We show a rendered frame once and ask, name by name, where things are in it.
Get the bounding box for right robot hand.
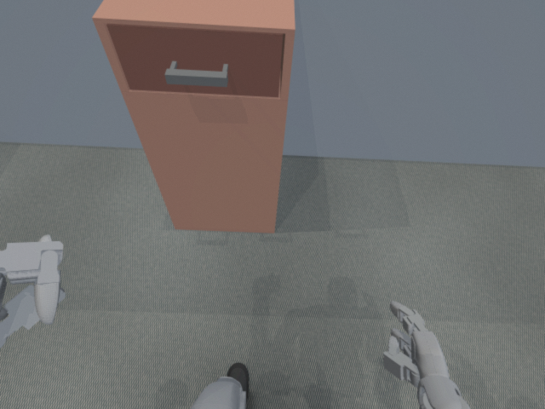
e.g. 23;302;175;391
383;301;450;388

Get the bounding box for robot left shin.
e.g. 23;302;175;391
216;377;242;388

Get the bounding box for handle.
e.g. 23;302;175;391
164;61;228;87

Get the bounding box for right robot forearm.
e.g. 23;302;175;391
417;375;470;409

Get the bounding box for cabinet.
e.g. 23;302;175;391
92;0;295;233

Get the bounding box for left robot hand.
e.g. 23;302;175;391
0;234;66;348

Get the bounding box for left robot thigh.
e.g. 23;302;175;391
190;381;246;409

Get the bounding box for drawer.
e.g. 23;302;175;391
106;24;283;97

